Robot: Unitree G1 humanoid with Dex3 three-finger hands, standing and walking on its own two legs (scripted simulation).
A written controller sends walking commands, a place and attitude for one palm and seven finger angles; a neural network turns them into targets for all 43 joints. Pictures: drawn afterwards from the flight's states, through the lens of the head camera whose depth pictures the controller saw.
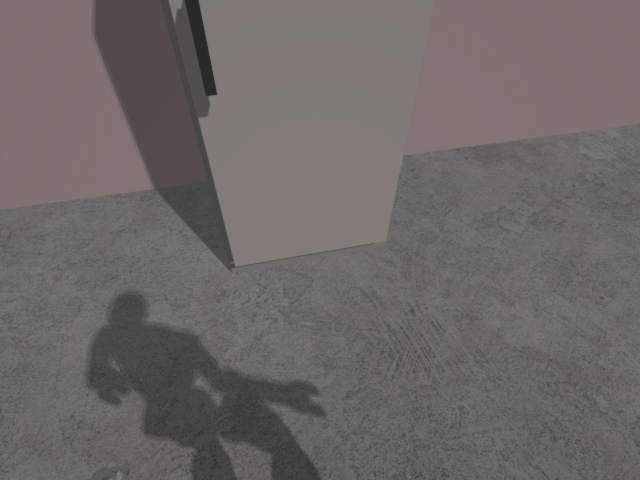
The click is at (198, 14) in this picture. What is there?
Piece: fridge door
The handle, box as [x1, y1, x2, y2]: [185, 0, 216, 95]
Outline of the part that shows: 185,0 206,95 216,94 198,0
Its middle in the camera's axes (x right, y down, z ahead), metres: -0.26 -0.43 +0.83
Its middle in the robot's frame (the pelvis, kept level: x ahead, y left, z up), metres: +0.92 +0.31 +0.15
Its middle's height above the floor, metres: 0.92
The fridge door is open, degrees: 0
